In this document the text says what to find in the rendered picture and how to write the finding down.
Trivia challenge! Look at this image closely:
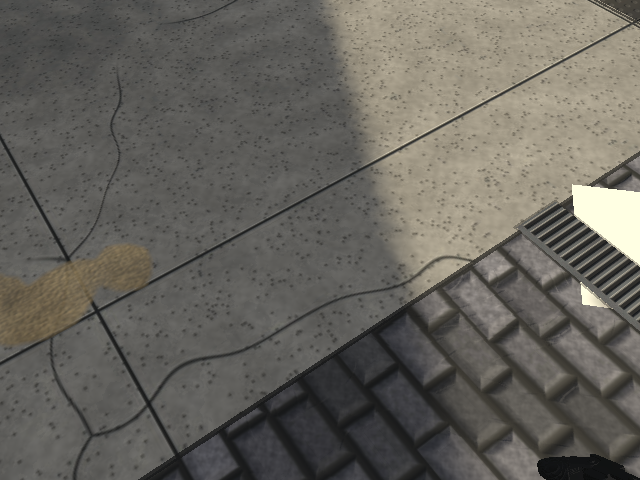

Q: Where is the right robot hand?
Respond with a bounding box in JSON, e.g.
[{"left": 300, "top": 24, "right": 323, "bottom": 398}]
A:
[{"left": 537, "top": 454, "right": 640, "bottom": 480}]

